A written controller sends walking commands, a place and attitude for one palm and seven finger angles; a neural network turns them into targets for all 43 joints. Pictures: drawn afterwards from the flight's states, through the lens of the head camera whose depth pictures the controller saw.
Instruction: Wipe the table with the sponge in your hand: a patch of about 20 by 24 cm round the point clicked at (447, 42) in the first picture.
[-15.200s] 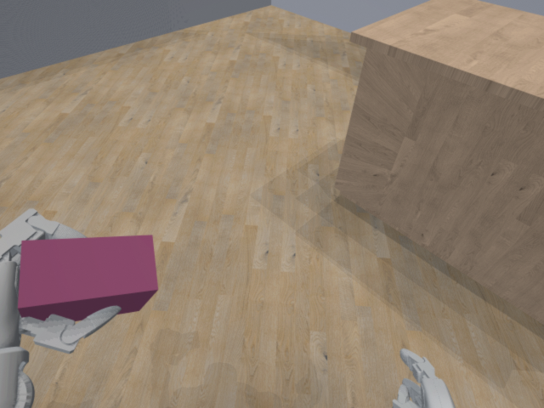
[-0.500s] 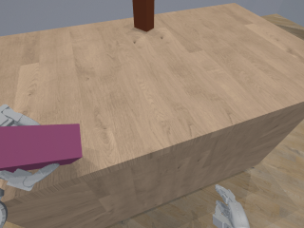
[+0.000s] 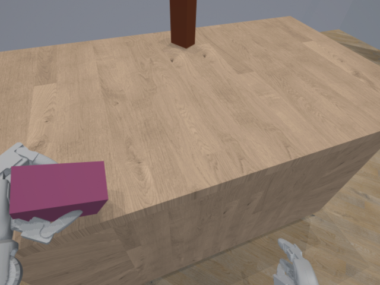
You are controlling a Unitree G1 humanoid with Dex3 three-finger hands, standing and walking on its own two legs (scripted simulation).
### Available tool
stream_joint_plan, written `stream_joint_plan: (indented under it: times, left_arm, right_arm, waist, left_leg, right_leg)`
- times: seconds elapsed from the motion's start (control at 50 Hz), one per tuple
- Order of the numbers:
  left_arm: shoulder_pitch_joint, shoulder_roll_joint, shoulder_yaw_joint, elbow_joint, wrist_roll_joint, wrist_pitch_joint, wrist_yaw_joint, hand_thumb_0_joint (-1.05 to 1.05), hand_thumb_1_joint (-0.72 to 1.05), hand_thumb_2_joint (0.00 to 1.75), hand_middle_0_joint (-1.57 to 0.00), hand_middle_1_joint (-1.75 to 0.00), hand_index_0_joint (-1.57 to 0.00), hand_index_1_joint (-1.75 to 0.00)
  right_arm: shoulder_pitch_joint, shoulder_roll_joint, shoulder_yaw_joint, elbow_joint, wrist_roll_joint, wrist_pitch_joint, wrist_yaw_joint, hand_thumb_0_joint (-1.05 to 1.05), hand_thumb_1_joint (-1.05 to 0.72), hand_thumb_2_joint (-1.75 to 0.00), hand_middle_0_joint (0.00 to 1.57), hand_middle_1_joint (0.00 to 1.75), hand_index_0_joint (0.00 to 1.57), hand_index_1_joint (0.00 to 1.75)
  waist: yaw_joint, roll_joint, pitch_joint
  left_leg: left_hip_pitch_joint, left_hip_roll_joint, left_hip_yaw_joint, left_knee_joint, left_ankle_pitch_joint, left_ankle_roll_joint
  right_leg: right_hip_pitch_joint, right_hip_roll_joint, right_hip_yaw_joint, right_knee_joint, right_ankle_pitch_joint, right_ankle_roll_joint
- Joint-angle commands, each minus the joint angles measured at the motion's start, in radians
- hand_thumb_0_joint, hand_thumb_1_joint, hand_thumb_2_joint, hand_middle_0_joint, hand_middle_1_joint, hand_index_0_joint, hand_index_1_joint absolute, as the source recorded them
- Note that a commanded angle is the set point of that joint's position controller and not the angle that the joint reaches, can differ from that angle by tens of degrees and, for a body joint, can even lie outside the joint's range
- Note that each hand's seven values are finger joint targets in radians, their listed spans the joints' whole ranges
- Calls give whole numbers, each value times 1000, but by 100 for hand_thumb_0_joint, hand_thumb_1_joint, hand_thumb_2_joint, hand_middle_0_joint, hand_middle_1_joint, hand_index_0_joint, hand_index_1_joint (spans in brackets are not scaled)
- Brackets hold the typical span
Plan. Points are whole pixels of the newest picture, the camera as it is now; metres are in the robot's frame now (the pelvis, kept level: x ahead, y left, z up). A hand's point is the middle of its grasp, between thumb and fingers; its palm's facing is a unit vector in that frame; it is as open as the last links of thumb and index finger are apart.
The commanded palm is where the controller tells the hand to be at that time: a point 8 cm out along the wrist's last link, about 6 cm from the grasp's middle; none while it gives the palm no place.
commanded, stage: come to a stop and stand still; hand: left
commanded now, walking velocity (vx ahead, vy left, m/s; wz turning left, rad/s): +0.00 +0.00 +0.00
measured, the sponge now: (74, 192) +0.22 +0.22 +0.14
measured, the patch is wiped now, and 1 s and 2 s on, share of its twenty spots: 0.00 0.00 0.00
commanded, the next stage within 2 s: look again from close up in 0.10 s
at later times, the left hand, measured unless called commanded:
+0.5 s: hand (24, 178) +0.23 +0.29 +0.16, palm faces +0.36 -0.86 -0.37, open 10.2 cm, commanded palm +0.17 +0.33 +0.17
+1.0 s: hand (37, 173) +0.24 +0.28 +0.16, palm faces +0.33 -0.85 -0.40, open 10.2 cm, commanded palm +0.18 +0.31 +0.17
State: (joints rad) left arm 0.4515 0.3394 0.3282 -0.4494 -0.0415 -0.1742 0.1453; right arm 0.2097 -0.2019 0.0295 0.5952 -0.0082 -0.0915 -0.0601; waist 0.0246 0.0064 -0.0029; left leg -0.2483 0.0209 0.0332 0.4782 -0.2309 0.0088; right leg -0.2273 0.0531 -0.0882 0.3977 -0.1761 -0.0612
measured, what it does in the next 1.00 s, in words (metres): stands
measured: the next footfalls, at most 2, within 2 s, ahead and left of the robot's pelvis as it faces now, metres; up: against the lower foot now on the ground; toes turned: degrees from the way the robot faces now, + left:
none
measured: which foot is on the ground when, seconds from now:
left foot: down 0.00-1.00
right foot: down 0.00-1.00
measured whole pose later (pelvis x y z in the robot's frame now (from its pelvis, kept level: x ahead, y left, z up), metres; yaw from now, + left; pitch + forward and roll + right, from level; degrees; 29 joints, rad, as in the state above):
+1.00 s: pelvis +0.01 +0.04 +0.00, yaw -1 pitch -2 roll -2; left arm 0.42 0.39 0.39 -0.55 -0.04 -0.19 0.08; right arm 0.17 -0.16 0.02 0.52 0.01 -0.10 0.02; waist 0.02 -0.03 0.12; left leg -0.22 0.00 0.07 0.54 -0.29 0.05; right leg -0.19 0.06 -0.09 0.43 -0.22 -0.05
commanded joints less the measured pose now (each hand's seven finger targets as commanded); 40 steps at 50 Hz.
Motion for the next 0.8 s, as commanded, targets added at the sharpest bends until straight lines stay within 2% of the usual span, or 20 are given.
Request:
stream_joint_plan:
  times: [0.0,0.08,0.1,0.12,0.14,0.16,0.18,0.2,0.22,0.26,0.32,0.38,0.42,0.48,0.54,0.66,0.68,0.7,0.72,0.78]
  left_arm:
    - [-131,164,82,-196,-7,-48,16,0,10,130,-120,-160,-120,-160]
    - [-136,210,121,-228,0,-50,19,0,10,130,-120,-160,-120,-160]
    - [-118,175,95,-211,-7,-52,17,0,10,130,-120,-160,-120,-160]
    - [-1187,1025,673,-493,157,-154,4,0,10,130,-120,-160,-120,-160]
    - [-617,402,282,123,55,-110,-39,0,10,130,-120,-160,-120,-160]
    - [-289,239,179,222,17,-105,-58,0,10,130,-120,-160,-120,-160]
    - [-145,81,38,149,-28,-115,-70,0,10,130,-120,-160,-120,-160]
    - [-149,131,62,-19,-25,-130,-63,0,10,130,-120,-160,-120,-160]
    - [-129,142,52,-106,-24,-137,-58,0,10,130,-120,-160,-120,-160]
    - [-73,175,77,-179,-17,-134,-46,0,10,130,-120,-160,-120,-160]
    - [-65,230,162,-202,-11,-121,-30,0,10,130,-120,-160,-120,-160]
    - [-145,282,226,-229,-7,-131,-18,0,10,130,-120,-160,-120,-160]
    - [-164,214,178,-184,-5,-133,-25,0,10,130,-120,-160,-120,-160]
    - [-172,191,154,-188,4,-132,-30,0,10,130,-120,-160,-120,-160]
    - [-169,162,108,-227,10,-125,-36,0,10,130,-120,-160,-120,-160]
    - [-163,178,127,-272,11,-103,-36,0,10,130,-120,-160,-120,-160]
    - [-161,199,157,-281,13,-96,-34,0,10,130,-120,-160,-120,-160]
    - [-165,165,126,-275,9,-96,-40,0,10,130,-120,-160,-120,-160]
    - [-171,179,138,-294,7,-93,-41,0,10,130,-120,-160,-120,-160]
    - [-156,182,147,-316,11,-82,-43,0,10,130,-120,-160,-120,-160]
  right_arm:
    - [-100,-114,-42,-143,6,-42,-14,0,-90,-90,20,30,20,30]
    - [-94,-126,-46,-141,2,-38,-12,0,-90,-90,20,30,20,30]
    - [-101,-115,-43,-151,8,-40,-14,0,-90,-90,20,30,20,30]
    - [58,-143,-55,-130,-16,-93,-4,0,-90,-90,20,30,20,30]
    - [-51,-28,-11,-77,8,-84,3,0,-90,-90,20,30,20,30]
    - [-39,-107,-64,-133,17,-107,5,0,-90,-90,20,30,20,30]
    - [-61,-118,-66,-146,32,-115,35,0,-90,-90,20,30,20,30]
    - [-28,-133,-72,-155,30,-112,51,0,-90,-90,20,30,20,30]
    - [-57,-129,-65,-164,29,-114,60,0,-90,-90,20,30,20,30]
    - [-77,-128,-60,-174,25,-121,61,0,-90,-90,20,30,20,30]
    - [-98,-131,-56,-184,24,-126,43,0,-90,-90,20,30,20,30]
    - [-116,-130,-52,-178,20,-130,26,0,-90,-90,20,30,20,30]
    - [-85,-123,-56,-173,22,-130,22,0,-90,-90,20,30,20,30]
    - [-85,-123,-57,-164,21,-138,33,0,-90,-90,20,30,20,30]
    - [-65,-130,-66,-165,19,-132,44,0,-90,-90,20,30,20,30]
    - [-70,-120,-69,-178,15,-102,57,0,-90,-90,20,30,20,30]
    - [-89,-113,-65,-182,17,-101,62,0,-90,-90,20,30,20,30]
    - [-71,-112,-69,-181,12,-92,64,0,-90,-90,20,30,20,30]
    - [-67,-115,-75,-191,13,-87,68,0,-90,-90,20,30,20,30]
    - [-80,-110,-73,-205,14,-81,82,0,-90,-90,20,30,20,30]
  waist:
    - [-16,24,-64]
    - [-12,53,-81]
    - [-10,57,-75]
    - [-9,-134,147]
    - [-5,-77,-116]
    - [52,21,-73]
    - [35,178,-118]
    - [23,180,-161]
    - [28,135,-147]
    - [29,10,-100]
    - [19,-64,-67]
    - [9,28,-57]
    - [6,104,-57]
    - [3,121,-87]
    - [-2,85,-112]
    - [-6,116,-106]
    - [-2,123,-107]
    - [-11,140,-101]
    - [-10,168,-100]
    - [-8,171,-111]
  left_leg:
    - [-9,18,-61,-97,-33,-5]
    - [-19,16,-61,-139,-21,-10]
    - [-36,27,-84,-152,-24,-1]
    - [-145,66,-23,8,47,22]
    - [-9,8,-40,39,89,38]
    - [30,-1,-30,34,51,7]
    - [49,14,-11,-2,30,11]
    - [21,13,-21,-44,17,10]
    - [5,21,-35,-67,2,15]
    - [-32,34,-63,-112,-71,21]
    - [-73,61,-100,-161,-141,27]
    - [-50,75,-111,-179,-97,25]
    - [-68,88,-124,-189,-56,26]
    - [17,75,-94,-137,143,-2]
    - [81,85,-104,-90,383,-30]
    - [179,140,-134,-91,622,-64]
    - [211,148,-118,-93,636,-56]
    - [228,157,-136,-90,672,-60]
    - [261,172,-139,-82,726,-62]
    - [304,186,-122,-60,771,-59]
  right_leg:
    - [29,-130,164,-159,-137,49]
    - [73,-95,130,-137,-78,57]
    - [106,-102,125,-124,-65,56]
    - [-98,-136,180,-218,77,208]
    - [-39,-210,177,-128,-41,79]
    - [-23,-188,293,-173,-15,68]
    - [47,-190,239,-108,34,56]
    - [120,-178,214,-73,9,58]
    - [120,-165,203,-66,-36,63]
    - [99,-136,180,-77,-147,59]
    - [92,-102,130,-41,-156,55]
    - [84,-86,108,11,-84,52]
    - [122,-93,90,53,-14,49]
    - [110,-87,79,65,86,45]
    - [104,-88,66,68,140,47]
    - [21,-62,41,120,-9,55]
    - [-12,-48,33,143,-55,58]
    - [-34,-48,28,150,-92,55]
    - [-53,-49,28,148,-104,55]
    - [-69,-39,18,144,-102,52]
